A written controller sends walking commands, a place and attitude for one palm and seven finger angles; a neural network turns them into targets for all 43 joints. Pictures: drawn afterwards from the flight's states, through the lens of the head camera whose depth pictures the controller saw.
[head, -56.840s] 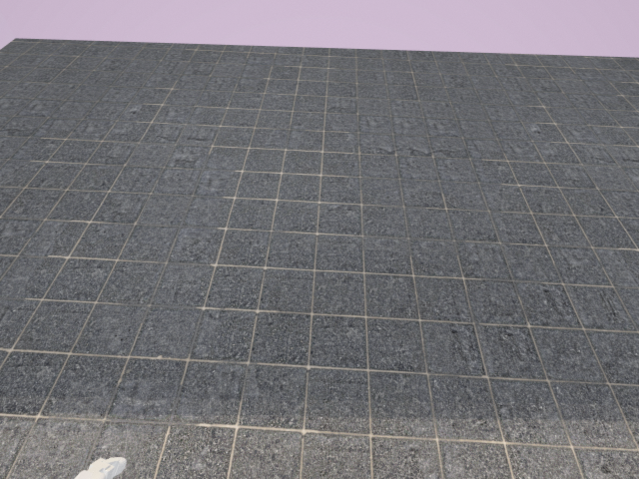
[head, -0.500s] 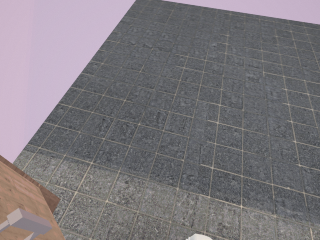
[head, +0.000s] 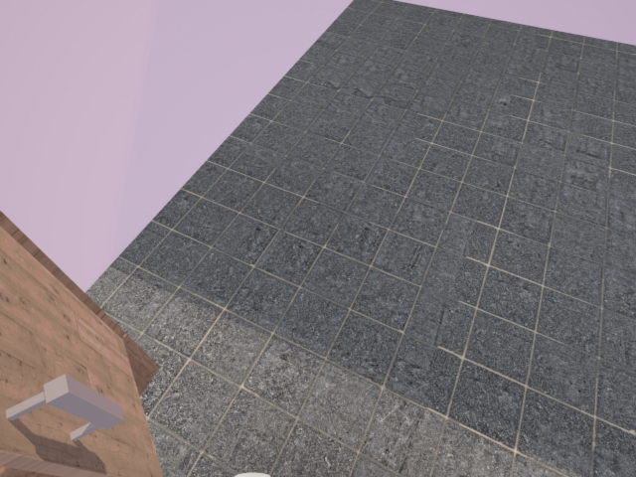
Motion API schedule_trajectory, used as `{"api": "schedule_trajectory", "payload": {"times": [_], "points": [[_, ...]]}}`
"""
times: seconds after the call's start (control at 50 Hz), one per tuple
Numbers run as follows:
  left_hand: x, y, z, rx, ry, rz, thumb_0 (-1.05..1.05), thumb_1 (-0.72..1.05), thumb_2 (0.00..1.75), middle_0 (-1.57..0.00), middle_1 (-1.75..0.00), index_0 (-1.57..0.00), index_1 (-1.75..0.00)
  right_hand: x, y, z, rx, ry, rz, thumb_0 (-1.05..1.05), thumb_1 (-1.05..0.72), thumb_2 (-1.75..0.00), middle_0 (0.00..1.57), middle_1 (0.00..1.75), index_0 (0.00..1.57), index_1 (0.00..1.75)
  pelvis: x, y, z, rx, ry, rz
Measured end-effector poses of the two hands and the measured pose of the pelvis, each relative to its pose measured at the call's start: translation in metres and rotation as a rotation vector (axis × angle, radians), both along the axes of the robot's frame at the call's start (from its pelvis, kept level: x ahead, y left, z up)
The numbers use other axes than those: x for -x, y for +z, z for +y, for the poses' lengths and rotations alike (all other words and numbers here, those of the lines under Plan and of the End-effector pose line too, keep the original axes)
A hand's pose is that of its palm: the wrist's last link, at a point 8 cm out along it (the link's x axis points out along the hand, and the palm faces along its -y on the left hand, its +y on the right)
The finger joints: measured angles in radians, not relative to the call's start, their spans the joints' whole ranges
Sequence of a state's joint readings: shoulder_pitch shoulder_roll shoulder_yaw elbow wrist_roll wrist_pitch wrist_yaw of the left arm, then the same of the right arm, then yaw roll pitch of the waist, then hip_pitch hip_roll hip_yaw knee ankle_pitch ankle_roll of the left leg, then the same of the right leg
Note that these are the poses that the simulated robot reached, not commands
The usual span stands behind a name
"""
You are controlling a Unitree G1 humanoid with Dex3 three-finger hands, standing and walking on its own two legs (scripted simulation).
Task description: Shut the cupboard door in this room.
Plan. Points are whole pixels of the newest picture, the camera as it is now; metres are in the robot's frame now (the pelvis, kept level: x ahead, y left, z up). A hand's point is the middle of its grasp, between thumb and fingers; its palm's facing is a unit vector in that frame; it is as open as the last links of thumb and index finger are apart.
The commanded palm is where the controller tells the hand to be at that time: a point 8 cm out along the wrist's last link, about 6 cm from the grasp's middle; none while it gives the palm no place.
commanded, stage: turn or walk to find it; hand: left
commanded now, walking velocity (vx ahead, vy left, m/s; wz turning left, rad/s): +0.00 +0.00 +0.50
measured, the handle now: (70, 413) +0.18 +0.33 -0.05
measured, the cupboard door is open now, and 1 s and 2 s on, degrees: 55 55 55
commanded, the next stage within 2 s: stand and wait in 1.58 s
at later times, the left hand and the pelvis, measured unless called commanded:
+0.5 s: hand out of the picture +0.08 +0.20 -0.15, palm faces +0.24 -0.93 -0.28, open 7.4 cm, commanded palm none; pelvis +0.01 -0.02 -0.01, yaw +13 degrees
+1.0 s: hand out of the picture -0.07 +0.22 -0.18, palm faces +0.51 -0.82 -0.26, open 7.4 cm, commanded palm none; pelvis +0.00 +0.01 +0.00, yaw +28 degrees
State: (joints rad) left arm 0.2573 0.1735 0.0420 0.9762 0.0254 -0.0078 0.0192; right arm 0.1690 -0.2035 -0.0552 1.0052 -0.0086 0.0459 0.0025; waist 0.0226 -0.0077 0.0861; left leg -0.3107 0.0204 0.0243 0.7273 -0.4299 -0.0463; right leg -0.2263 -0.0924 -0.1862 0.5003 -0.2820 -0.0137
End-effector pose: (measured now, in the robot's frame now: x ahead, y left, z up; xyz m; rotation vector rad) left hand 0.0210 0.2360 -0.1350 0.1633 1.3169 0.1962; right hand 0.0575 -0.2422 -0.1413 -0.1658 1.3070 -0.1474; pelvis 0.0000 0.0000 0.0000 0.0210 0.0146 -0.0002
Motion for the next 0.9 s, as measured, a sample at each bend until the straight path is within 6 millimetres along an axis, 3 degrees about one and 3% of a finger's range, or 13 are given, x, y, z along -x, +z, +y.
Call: {"api": "schedule_trajectory", "payload": {"times": [0.08,0.16,0.3,0.42,0.5,0.6,0.68,0.9], "points": [[0.023,-0.019,0.02,0.016,0.07,0.05,0.01,0.91,0.9,-0.21,-0.3,-0.2,-0.3,-0.019,0.0,0.018,0.024,0.056,-0.038,0.01,-0.91,-0.9,0.2,0.3,0.2,0.3,-0.003,-0.01,0.013,0.017,0.041,-0.004],[0.03,-0.017,0.033,0.012,0.105,0.079,0.01,0.91,0.9,-0.2,-0.3,-0.2,-0.29,-0.029,0.009,0.032,0.031,0.086,-0.062,0.01,-0.91,-0.9,0.2,0.3,0.2,0.3,-0.004,-0.005,0.019,0.026,0.065,-0.01],[0.001,-0.003,0.037,-0.008,0.124,-0.024,0.01,0.91,0.9,-0.2,-0.3,-0.2,-0.29,-0.037,0.01,0.031,0.023,0.124,-0.061,0.01,-0.91,-0.89,0.2,0.3,0.2,0.3,-0.005,0.001,0.015,0.033,0.116,-0.01],[-0.031,0.008,0.021,-0.049,0.123,-0.135,0.01,0.91,0.9,-0.2,-0.3,-0.2,-0.29,-0.042,-0.006,0.009,-0.004,0.146,-0.04,0.01,-0.91,-0.9,0.2,0.3,0.2,0.3,-0.008,-0.006,-0.006,0.017,0.174,-0.005],[-0.034,0.015,0.007,-0.081,0.143,-0.195,0.01,0.91,0.9,-0.2,-0.3,-0.2,-0.29,-0.051,-0.018,-0.008,-0.017,0.174,-0.021,0.01,-0.91,-0.9,0.2,0.3,0.2,0.3,-0.009,-0.01,-0.019,0.008,0.233,-0.017],[-0.013,0.021,-0.007,-0.081,0.202,-0.173,0.01,0.91,0.9,-0.2,-0.3,-0.2,-0.29,-0.067,-0.012,-0.015,-0.018,0.231,-0.004,0.01,-0.91,-0.9,0.2,0.3,0.2,0.3,-0.01,-0.003,-0.026,-0.013,0.292,-0.021],[0.012,0.017,-0.012,-0.063,0.258,-0.134,0.01,0.91,0.9,-0.21,-0.3,-0.2,-0.3,-0.082,-0.004,-0.009,-0.012,0.291,-0.003,0.01,-0.91,-0.9,0.2,0.3,0.2,0.3,-0.01,0.0,-0.027,-0.025,0.337,-0.014],[0.114,-0.021,0.012,-0.017,0.462,0.026,0.01,0.91,0.9,-0.21,-0.3,-0.2,-0.29,-0.141,0.009,0.06,0.023,0.502,-0.143,0.01,-0.91,-0.9,0.2,0.3,0.2,0.3,-0.001,-0.015,0.001,0.004,0.45,-0.013]]}}
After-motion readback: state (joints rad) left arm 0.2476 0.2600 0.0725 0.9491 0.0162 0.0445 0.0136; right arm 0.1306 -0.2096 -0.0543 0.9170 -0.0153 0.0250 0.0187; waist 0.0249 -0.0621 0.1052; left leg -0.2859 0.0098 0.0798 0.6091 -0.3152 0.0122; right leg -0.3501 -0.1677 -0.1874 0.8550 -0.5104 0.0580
